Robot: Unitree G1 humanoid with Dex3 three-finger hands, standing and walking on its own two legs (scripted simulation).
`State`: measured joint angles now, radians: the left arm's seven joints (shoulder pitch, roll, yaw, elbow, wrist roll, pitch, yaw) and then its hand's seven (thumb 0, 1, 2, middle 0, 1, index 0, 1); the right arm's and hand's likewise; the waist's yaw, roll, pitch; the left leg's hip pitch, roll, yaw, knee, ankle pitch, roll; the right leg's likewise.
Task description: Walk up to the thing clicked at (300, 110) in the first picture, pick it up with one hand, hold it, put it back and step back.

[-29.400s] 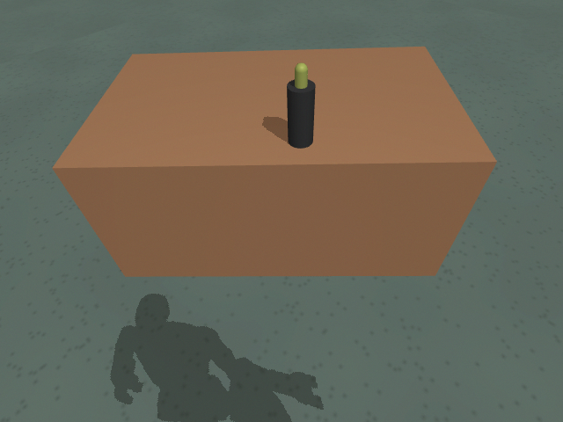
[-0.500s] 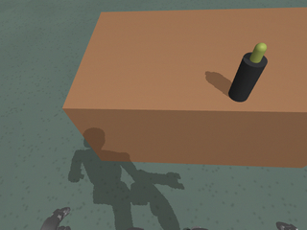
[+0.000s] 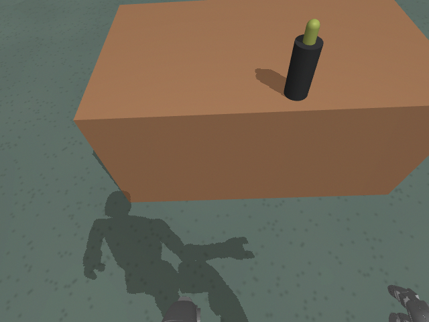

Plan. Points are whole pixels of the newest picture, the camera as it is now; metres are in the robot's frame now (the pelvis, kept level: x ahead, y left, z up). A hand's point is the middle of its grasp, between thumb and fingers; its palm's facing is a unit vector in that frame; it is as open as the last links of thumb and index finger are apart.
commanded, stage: step back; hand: right
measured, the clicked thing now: (304, 60) +0.81 -0.22 -0.03
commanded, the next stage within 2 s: stand in 1.82 s
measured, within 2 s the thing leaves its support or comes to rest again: neither
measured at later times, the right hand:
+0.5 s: hand out of the picture -0.04 -0.29 -0.11, palm faces -0.12 +0.89 -0.44, open 7.4 cm
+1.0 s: hand out of the picture -0.20 -0.34 -0.15, palm faces -0.16 +0.93 -0.34, open 7.4 cm
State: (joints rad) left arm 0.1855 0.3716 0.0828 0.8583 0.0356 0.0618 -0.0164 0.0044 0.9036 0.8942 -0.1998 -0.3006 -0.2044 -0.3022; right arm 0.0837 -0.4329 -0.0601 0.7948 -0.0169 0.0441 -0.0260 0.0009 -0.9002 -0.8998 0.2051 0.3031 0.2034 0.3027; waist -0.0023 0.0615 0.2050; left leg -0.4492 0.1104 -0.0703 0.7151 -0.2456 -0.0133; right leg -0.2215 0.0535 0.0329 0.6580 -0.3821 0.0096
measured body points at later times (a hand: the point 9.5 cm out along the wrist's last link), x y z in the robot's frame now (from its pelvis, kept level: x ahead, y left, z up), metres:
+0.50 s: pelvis -0.16 -0.03 +0.02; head -0.11 +0.00 +0.46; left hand -0.06 +0.29 -0.11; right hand -0.04 -0.33 -0.08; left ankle -0.11 +0.09 -0.71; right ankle -0.18 -0.19 -0.62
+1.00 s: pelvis -0.27 -0.08 +0.01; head -0.25 -0.10 +0.46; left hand -0.25 +0.26 -0.09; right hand -0.19 -0.38 -0.13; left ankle -0.28 +0.06 -0.71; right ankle -0.26 -0.20 -0.71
